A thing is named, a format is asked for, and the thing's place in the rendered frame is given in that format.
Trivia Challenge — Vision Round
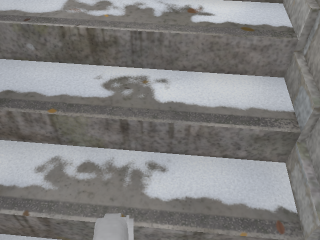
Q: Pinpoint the left robot thigh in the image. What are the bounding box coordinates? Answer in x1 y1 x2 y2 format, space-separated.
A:
93 213 134 240

